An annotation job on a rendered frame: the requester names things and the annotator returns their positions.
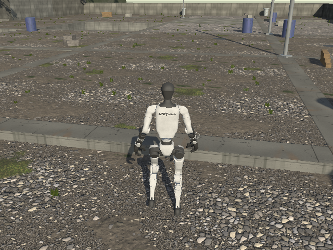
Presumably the left robot upper arm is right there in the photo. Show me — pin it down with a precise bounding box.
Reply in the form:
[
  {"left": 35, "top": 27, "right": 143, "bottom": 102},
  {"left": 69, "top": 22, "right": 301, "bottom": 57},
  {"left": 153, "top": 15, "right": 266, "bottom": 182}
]
[{"left": 142, "top": 105, "right": 157, "bottom": 134}]

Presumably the robot right shin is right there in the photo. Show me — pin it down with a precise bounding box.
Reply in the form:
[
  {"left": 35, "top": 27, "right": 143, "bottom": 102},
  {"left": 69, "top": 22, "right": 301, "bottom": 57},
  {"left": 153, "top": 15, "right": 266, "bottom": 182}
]
[{"left": 174, "top": 174, "right": 182, "bottom": 208}]

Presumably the right robot forearm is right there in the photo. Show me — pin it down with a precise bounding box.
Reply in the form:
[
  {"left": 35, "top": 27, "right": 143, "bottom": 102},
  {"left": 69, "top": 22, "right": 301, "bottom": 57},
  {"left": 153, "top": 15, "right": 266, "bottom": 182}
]
[{"left": 188, "top": 126, "right": 197, "bottom": 144}]

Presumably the left robot forearm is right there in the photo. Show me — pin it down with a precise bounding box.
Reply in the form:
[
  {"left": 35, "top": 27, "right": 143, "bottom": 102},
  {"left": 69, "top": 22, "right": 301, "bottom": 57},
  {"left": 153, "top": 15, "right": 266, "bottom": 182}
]
[{"left": 135, "top": 126, "right": 146, "bottom": 147}]

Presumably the right robot upper arm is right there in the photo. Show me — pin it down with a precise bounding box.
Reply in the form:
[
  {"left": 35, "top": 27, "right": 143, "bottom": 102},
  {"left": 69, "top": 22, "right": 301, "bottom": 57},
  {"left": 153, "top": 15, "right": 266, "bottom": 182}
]
[{"left": 178, "top": 105, "right": 193, "bottom": 134}]

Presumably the right robot hand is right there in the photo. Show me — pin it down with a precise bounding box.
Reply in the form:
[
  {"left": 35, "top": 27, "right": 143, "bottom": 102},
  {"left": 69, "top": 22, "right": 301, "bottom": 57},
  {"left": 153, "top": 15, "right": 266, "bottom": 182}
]
[{"left": 186, "top": 142, "right": 198, "bottom": 153}]

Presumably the robot right foot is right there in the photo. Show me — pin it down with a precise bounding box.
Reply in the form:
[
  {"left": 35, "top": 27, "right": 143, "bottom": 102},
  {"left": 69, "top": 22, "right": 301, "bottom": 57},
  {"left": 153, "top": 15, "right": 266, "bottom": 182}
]
[{"left": 174, "top": 203, "right": 181, "bottom": 216}]

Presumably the left robot hand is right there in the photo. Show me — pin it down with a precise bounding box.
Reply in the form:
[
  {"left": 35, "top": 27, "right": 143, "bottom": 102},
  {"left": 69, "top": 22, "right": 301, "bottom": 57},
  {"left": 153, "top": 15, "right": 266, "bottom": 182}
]
[{"left": 134, "top": 145, "right": 146, "bottom": 156}]

